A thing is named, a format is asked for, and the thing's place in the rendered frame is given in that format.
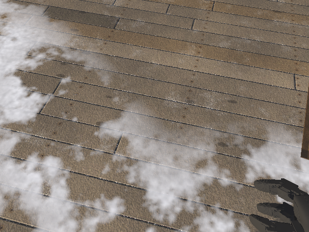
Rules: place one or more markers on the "right robot hand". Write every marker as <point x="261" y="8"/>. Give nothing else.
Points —
<point x="295" y="218"/>

